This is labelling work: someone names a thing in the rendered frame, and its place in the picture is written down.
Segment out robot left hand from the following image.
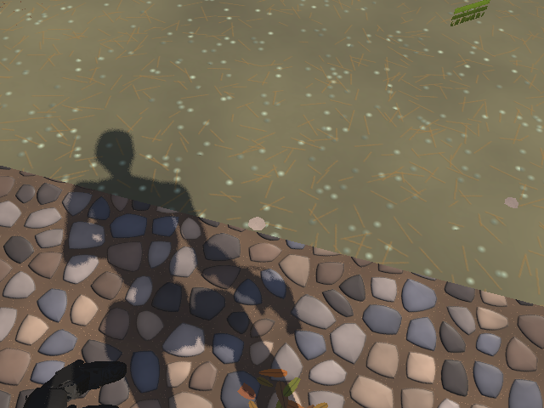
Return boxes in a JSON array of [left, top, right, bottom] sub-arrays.
[[23, 360, 127, 408]]

